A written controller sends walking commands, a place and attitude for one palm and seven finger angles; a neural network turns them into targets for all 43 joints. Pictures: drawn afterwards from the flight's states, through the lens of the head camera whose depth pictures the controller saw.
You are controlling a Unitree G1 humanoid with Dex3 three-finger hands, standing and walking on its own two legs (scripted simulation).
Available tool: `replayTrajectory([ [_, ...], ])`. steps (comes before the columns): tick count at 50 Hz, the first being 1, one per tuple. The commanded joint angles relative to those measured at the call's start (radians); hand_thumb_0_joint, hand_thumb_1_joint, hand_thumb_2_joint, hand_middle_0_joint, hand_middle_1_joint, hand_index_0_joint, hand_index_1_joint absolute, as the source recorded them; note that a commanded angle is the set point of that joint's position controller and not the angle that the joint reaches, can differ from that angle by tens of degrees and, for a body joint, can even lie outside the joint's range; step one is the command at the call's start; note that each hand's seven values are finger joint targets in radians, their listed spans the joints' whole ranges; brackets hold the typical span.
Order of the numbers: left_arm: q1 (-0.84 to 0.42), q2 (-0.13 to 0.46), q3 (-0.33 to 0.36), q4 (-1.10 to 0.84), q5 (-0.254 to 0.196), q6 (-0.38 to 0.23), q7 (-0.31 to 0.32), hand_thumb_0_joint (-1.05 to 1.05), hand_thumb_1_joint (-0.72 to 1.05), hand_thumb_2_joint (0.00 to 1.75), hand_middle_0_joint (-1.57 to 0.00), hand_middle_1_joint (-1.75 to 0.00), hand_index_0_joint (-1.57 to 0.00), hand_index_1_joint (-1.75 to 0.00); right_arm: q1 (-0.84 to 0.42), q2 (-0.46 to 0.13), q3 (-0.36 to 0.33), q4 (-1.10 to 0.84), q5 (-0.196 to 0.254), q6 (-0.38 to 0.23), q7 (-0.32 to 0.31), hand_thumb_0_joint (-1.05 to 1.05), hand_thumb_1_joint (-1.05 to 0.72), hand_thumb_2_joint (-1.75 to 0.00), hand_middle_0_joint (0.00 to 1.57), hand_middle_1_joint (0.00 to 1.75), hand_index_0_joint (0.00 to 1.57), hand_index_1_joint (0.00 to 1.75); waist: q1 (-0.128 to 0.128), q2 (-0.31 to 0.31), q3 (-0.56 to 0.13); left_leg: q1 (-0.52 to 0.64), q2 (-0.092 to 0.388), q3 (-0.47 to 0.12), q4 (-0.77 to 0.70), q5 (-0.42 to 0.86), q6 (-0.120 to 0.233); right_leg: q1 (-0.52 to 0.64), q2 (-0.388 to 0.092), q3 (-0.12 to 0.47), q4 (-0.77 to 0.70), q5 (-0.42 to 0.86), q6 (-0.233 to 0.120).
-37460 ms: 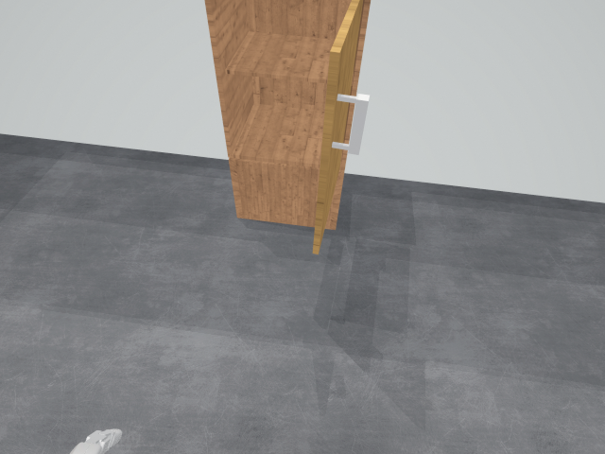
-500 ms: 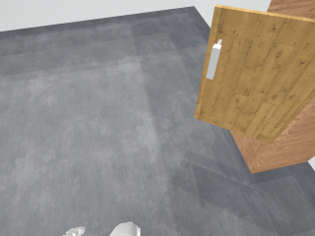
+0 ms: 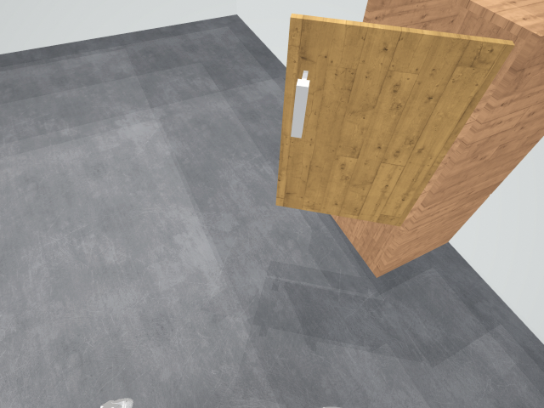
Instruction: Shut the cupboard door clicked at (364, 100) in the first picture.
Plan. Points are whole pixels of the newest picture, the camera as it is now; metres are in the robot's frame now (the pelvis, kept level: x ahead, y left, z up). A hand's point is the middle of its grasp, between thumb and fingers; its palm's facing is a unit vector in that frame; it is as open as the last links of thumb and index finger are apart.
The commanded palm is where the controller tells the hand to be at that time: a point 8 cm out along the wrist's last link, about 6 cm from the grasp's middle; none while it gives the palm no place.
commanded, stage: turn to face it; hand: left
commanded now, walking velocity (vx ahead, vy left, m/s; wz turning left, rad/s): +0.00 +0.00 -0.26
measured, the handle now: (300, 104) +0.71 -0.03 +0.02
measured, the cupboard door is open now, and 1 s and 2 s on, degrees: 53 53 53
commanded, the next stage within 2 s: take the last steps up to it in 0.02 s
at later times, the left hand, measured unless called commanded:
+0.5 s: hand out of the picture +0.11 +0.18 -0.18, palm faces -0.11 -0.98 -0.15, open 7.3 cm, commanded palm none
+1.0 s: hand (249, 319) +0.29 +0.06 -0.17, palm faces -0.13 -0.97 -0.21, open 7.2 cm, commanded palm none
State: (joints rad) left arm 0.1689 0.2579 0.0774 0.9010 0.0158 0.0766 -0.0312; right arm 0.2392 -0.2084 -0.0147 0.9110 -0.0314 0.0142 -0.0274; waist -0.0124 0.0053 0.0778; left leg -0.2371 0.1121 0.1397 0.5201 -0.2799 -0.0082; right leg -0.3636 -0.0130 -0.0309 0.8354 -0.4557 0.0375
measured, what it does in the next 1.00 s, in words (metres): walks ahead: right foot, then left foot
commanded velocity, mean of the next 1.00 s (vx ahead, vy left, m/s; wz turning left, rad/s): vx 0.17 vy -0.05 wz -0.10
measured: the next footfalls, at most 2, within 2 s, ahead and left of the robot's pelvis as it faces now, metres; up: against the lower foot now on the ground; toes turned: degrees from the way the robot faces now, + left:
right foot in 0.08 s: +0.02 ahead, -0.13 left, +0.00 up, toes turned -4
left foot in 0.40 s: +0.09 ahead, +0.11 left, +0.00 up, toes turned +0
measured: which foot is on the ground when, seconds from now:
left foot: down 0.00-0.08, up 0.10-0.38, down 0.40-0.82, up 0.84-1.00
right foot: up 0.00-0.06, down 0.08-0.40, up 0.42-0.80, down 0.82-1.00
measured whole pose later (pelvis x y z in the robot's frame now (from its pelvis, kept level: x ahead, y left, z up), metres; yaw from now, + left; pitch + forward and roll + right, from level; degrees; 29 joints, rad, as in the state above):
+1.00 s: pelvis +0.19 -0.11 +0.00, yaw -9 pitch +1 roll +0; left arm 0.18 0.16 0.05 1.02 0.01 -0.04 0.02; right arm 0.30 -0.17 -0.04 1.05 -0.02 0.00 -0.02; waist -0.04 0.01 0.06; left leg -0.42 0.08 0.07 1.04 -0.43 -0.02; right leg -0.25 0.00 -0.13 0.44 -0.21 -0.06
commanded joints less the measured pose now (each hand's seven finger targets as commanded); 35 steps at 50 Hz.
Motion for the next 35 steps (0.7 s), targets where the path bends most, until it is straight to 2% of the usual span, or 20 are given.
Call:
replayTrajectory([
  [1, 0.057, 0.044, 0.005, -0.052, 0.002, -0.036, 0.007, 0.0, 0.9, 0.9, -0.2, -0.3, -0.2, -0.3, 0.018, -0.221, -0.07, -0.026, 0.007, -0.006, -0.007, 0.0, -0.9, -0.9, 0.2, 0.3, 0.2, 0.3, 0.019, 0.17, -0.137, 0.055, 0.189, -0.116, -0.038, 0.416, 0.103, 0.171, 0.026, -0.053, -0.31, 0.207, -0.022],
  [2, 0.107, 0.085, 0.011, -0.036, 0.005, -0.044, 0.012, 0.0, 0.9, 0.9, -0.2, -0.3, -0.2, -0.3, 0.016, -0.201, -0.069, -0.027, 0.016, -0.004, -0.001, 0.0, -0.9, -0.9, 0.2, 0.3, 0.2, 0.3, 0.041, 0.092, -0.146, -0.025, 0.144, -0.087, 0.044, 0.299, 0.055, 0.288, -0.015, 0.007, -0.439, 0.325, -0.037],
  [3, 0.144, 0.17, 0.026, -0.022, 0.016, -0.059, 0.023, 0.0, 0.9, 0.9, -0.2, -0.3, -0.2, -0.3, 0.004, -0.138, -0.06, -0.044, 0.026, -0.003, 0.003, 0.0, -0.9, -0.9, 0.2, 0.3, 0.2, 0.3, 0.058, -0.148, -0.154, -0.19, 0.03, 0.01, 0.206, -0.005, -0.014, 0.388, -0.218, 0.255, -0.531, 0.5, -0.103],
  [4, 0.164, 0.23, 0.035, -0.012, 0.012, -0.061, 0.033, 0.0, 0.9, 0.9, -0.2, -0.3, -0.2, -0.3, -0.058, -0.105, -0.047, -0.078, 0.021, 0.006, 0.003, 0.0, -0.9, -0.9, 0.2, 0.3, 0.2, 0.3, 0.082, -0.276, -0.098, -0.307, -0.056, -0.019, 0.408, -0.353, -0.041, 0.316, -0.376, 0.426, -0.543, 0.677, -0.217],
  [5, 0.154, 0.226, 0.026, -0.017, 0.006, -0.059, 0.038, 0.0, 0.9, 0.9, -0.2, -0.3, -0.2, -0.3, -0.055, -0.116, -0.046, -0.069, 0.022, 0.02, 0.0, 0.0, -0.9, -0.9, 0.2, 0.3, 0.2, 0.3, 0.075, -0.203, -0.09, -0.296, -0.038, -0.122, 0.515, -0.332, -0.03, 0.232, -0.38, 0.394, -0.552, 0.554, -0.267],
  [6, 0.092, 0.18, 0.022, -0.026, 0.01, -0.061, 0.045, 0.0, 0.9, 0.9, -0.2, -0.3, -0.2, -0.3, -0.04, -0.103, -0.05, -0.049, 0.018, 0.022, 0.001, 0.0, -0.9, -0.9, 0.2, 0.3, 0.2, 0.3, 0.04, -0.2, -0.05, -0.349, -0.037, -0.148, 0.566, -0.263, -0.03, 0.223, -0.319, 0.351, -0.562, 0.499, -0.26],
  [7, 0.059, 0.156, 0.026, -0.026, 0.009, -0.061, 0.053, 0.0, 0.9, 0.9, -0.2, -0.3, -0.2, -0.3, -0.021, -0.108, -0.05, -0.034, 0.015, 0.021, 0.001, 0.0, -0.9, -0.9, 0.2, 0.3, 0.2, 0.3, 0.028, -0.273, -0.065, -0.372, -0.025, -0.14, 0.598, -0.229, -0.035, 0.252, -0.294, 0.353, -0.568, 0.431, -0.257],
  [9, 0.027, 0.117, 0.01, -0.034, 0.006, -0.069, 0.048, 0.0, 0.9, 0.9, -0.2, -0.3, -0.2, -0.3, 0.0, -0.122, -0.051, -0.011, 0.006, 0.012, 0.013, 0.0, -0.9, -0.9, 0.2, 0.3, 0.2, 0.3, 0.006, -0.236, -0.071, -0.336, -0.019, -0.121, 0.58, -0.153, -0.048, 0.232, -0.228, 0.24, -0.562, 0.366, -0.233],
  [12, 0.044, 0.124, 0.014, -0.016, 0.012, -0.082, 0.042, 0.0, 0.9, 0.9, -0.2, -0.3, -0.2, -0.3, -0.009, -0.092, -0.049, -0.012, 0.002, 0.0, 0.03, 0.0, -0.9, -0.9, 0.2, 0.3, 0.2, 0.3, 0.012, -0.174, -0.068, -0.26, -0.034, -0.071, 0.409, -0.133, -0.049, 0.205, -0.203, 0.216, -0.59, 0.171, -0.226],
  [15, 0.07, 0.144, 0.021, 0.004, 0.014, -0.084, 0.032, 0.0, 0.9, 0.9, -0.2, -0.3, -0.2, -0.3, -0.017, -0.074, -0.047, -0.018, 0.002, -0.015, 0.031, 0.0, -0.9, -0.9, 0.2, 0.3, 0.2, 0.3, 0.024, -0.161, -0.032, -0.17, -0.054, -0.043, 0.213, -0.151, -0.039, 0.15, -0.207, 0.265, -0.601, 0.043, -0.244],
  [17, 0.054, 0.131, 0.021, 0.015, 0.01, -0.084, 0.027, 0.0, 0.9, 0.9, -0.2, -0.3, -0.2, -0.3, 0.067, -0.065, -0.045, 0.007, 0.002, -0.03, 0.026, 0.0, -0.9, -0.9, 0.2, 0.3, 0.2, 0.3, -0.016, -0.143, -0.033, -0.011, -0.075, -0.018, 0.043, -0.068, -0.032, 0.073, -0.168, 0.244, -0.549, -0.016, -0.214],
  [18, 0.031, 0.115, 0.018, 0.013, 0.003, -0.08, 0.023, 0.0, 0.9, 0.9, -0.2, -0.3, -0.2, -0.3, 0.151, -0.078, -0.044, 0.037, 0.001, -0.041, 0.02, 0.0, -0.9, -0.9, 0.2, 0.3, 0.2, 0.3, -0.058, -0.101, -0.046, 0.132, -0.078, -0.019, -0.072, 0.0, -0.033, -0.017, -0.126, 0.207, -0.47, -0.047, -0.181],
  [19, 0.042, 0.047, 0.004, 0.002, -0.004, -0.077, 0.017, 0.0, 0.9, 0.9, -0.2, -0.3, -0.2, -0.3, 0.233, -0.147, -0.055, 0.064, -0.006, -0.051, 0.009, 0.0, -0.9, -0.9, 0.2, 0.3, 0.2, 0.3, -0.084, 0.105, -0.064, 0.25, 0.049, -0.214, -0.191, -0.138, -0.002, -0.15, -0.038, 0.137, -0.273, -0.06, -0.127],
  [20, 0.035, -0.007, -0.009, -0.028, -0.007, -0.074, 0.01, 0.0, 0.9, 0.9, -0.2, -0.3, -0.2, -0.3, 0.316, -0.252, -0.08, 0.076, -0.02, -0.055, -0.002, 0.0, -0.9, -0.9, 0.2, 0.3, 0.2, 0.3, -0.111, 0.373, -0.052, 0.279, 0.316, -0.587, -0.34, -0.362, 0.091, -0.319, 0.072, -0.018, 0.019, -0.135, -0.065],
  [21, -0.037, 0.036, -0.001, -0.056, 0.009, -0.071, 0.005, 0.0, 0.9, 0.9, -0.2, -0.3, -0.2, -0.3, 0.317, -0.269, -0.079, 0.071, -0.016, -0.049, -0.01, 0.0, -0.9, -0.9, 0.2, 0.3, 0.2, 0.3, -0.118, 0.24, 0.007, 0.176, 0.399, -0.667, -0.411, -0.436, 0.155, -0.344, 0.009, 0.075, 0.177, -0.098, -0.077],
  [22, -0.043, 0.046, 0.005, -0.066, 0.015, -0.077, -0.005, 0.0, 0.9, 0.9, -0.2, -0.3, -0.2, -0.3, 0.274, -0.25, -0.071, 0.045, -0.013, -0.05, -0.008, 0.0, -0.9, -0.9, 0.2, 0.3, 0.2, 0.3, -0.087, 0.137, 0.05, 0.116, 0.389, -0.651, -0.417, -0.419, 0.181, -0.353, -0.03, 0.082, 0.239, -0.034, -0.078],
  [24, -0.016, 0.043, 0.016, -0.014, 0.025, -0.073, -0.014, 0.0, 0.9, 0.9, -0.2, -0.3, -0.2, -0.3, 0.178, -0.175, -0.049, 0.04, -0.014, -0.063, -0.01, 0.0, -0.9, -0.9, 0.2, 0.3, 0.2, 0.3, -0.039, 0.162, 0.062, 0.054, 0.282, -0.439, -0.389, -0.201, 0.122, -0.325, -0.052, 0.078, 0.311, 0.09, -0.057],
  [28, 0.013, -0.004, -0.002, 0.013, 0.011, -0.068, -0.019, 0.0, 0.9, 0.9, -0.2, -0.3, -0.2, -0.3, 0.21, -0.135, -0.034, 0.07, -0.006, -0.082, -0.016, 0.0, -0.9, -0.9, 0.2, 0.3, 0.2, 0.3, -0.023, 0.137, 0.002, 0.179, 0.2, -0.178, -0.313, 0.285, 0.11, -0.296, -0.042, 0.033, 0.215, 0.194, -0.029],
  [31, -0.023, -0.023, -0.015, 0.01, 0.009, -0.068, -0.015, 0.0, 0.9, 0.9, -0.2, -0.3, -0.2, -0.3, 0.24, -0.124, -0.039, 0.098, -0.004, -0.077, -0.011, 0.0, -0.9, -0.9, 0.2, 0.3, 0.2, 0.3, -0.033, 0.179, -0.005, 0.198, 0.184, -0.093, -0.283, 0.382, 0.112, -0.254, -0.051, -0.015, 0.071, 0.236, -0.026],
  [35, -0.071, -0.017, -0.017, 0.004, 0.007, -0.072, -0.016, 0.0, 0.9, 0.9, -0.2, -0.3, -0.2, -0.3, 0.232, -0.136, -0.052, 0.112, -0.007, -0.064, -0.005, 0.0, -0.9, -0.9, 0.2, 0.3, 0.2, 0.3, -0.043, 0.191, 0.023, 0.135, 0.206, -0.085, -0.263, 0.313, 0.121, -0.121, -0.038, -0.058, -0.122, 0.228, -0.039],
])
